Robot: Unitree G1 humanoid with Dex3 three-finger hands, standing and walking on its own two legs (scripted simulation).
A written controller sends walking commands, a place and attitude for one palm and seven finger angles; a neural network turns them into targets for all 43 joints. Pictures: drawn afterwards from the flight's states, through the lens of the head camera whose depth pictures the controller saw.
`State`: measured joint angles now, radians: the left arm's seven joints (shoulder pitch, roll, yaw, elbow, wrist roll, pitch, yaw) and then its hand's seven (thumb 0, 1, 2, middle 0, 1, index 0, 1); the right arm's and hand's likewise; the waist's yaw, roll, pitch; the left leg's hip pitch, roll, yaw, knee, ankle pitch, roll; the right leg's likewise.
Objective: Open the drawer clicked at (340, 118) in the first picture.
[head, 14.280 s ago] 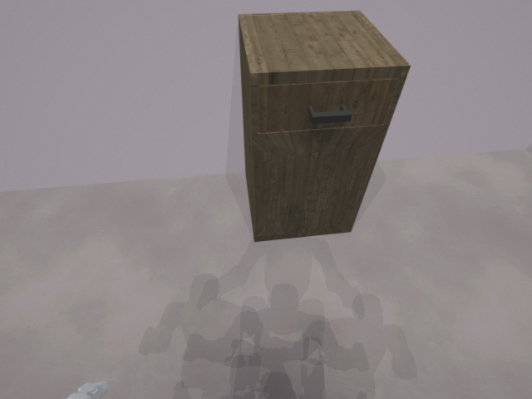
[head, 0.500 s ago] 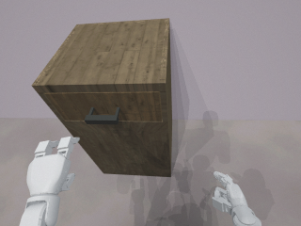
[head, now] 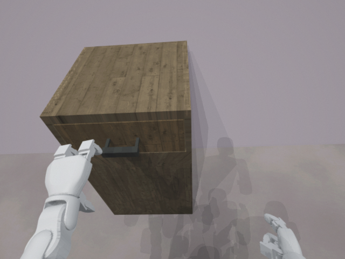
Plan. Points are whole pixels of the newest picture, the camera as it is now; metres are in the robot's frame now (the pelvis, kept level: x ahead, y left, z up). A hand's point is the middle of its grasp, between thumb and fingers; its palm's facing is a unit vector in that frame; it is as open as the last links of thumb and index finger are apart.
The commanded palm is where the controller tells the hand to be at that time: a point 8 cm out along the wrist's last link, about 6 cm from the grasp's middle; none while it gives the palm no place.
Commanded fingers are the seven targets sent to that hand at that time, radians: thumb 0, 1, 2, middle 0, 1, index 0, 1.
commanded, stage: raise the hand with hooked fingers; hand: left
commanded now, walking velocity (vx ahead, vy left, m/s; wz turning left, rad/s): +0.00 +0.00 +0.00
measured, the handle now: (121, 146) +0.46 +0.23 -0.06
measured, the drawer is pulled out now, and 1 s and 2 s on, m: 0.00 0.00 0.00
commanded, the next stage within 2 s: move the hooked fingers above the handle in 0.66 s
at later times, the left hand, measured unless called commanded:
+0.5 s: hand (78, 166) +0.29 +0.26 +0.08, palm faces -0.02 -0.10 -0.99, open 13.8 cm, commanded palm +0.27 +0.26 +0.14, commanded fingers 0.00 -0.50 0.30 -0.30 -1.20 -0.30 -1.20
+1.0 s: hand (88, 163) +0.31 +0.24 +0.07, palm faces -0.01 -0.08 -1.00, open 13.8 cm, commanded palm +0.29 +0.25 +0.13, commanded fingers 0.00 -0.50 0.30 -0.30 -1.20 -0.30 -1.20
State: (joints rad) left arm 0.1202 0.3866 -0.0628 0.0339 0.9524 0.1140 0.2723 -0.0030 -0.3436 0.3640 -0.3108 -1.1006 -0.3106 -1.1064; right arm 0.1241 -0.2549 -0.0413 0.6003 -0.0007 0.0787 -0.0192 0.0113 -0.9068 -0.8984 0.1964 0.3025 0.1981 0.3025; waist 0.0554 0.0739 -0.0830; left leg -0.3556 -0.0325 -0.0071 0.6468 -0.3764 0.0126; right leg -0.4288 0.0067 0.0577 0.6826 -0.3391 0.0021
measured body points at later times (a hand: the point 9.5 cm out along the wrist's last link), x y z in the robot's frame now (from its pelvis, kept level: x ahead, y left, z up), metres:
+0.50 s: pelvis +0.00 +0.02 +0.01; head +0.02 -0.01 +0.46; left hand +0.29 +0.26 +0.13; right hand +0.17 -0.20 -0.10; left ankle -0.03 +0.11 -0.72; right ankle +0.01 -0.12 -0.72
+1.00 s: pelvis +0.00 -0.01 +0.01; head +0.03 -0.04 +0.46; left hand +0.31 +0.24 +0.12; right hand +0.20 -0.23 -0.10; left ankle -0.03 +0.11 -0.72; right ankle +0.01 -0.12 -0.72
